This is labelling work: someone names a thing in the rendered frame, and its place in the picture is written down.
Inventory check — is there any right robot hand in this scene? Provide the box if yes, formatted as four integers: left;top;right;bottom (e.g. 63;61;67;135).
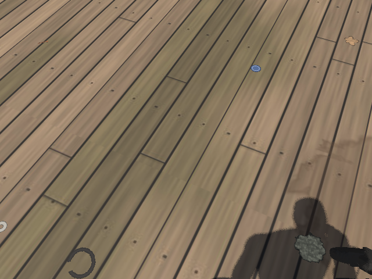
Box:
330;247;372;279

